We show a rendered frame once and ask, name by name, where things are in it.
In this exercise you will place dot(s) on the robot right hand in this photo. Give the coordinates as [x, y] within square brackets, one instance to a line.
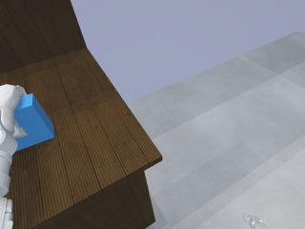
[254, 222]

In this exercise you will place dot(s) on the robot left hand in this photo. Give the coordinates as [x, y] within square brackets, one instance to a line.
[10, 96]

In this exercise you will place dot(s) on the left robot upper arm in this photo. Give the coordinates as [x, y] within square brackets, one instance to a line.
[6, 213]

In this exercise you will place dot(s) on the table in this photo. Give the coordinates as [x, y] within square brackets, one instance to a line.
[91, 174]

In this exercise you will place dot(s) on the sponge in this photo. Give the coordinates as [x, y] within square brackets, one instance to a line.
[30, 116]

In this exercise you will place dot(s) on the robot left forearm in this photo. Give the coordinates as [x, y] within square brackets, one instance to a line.
[8, 146]

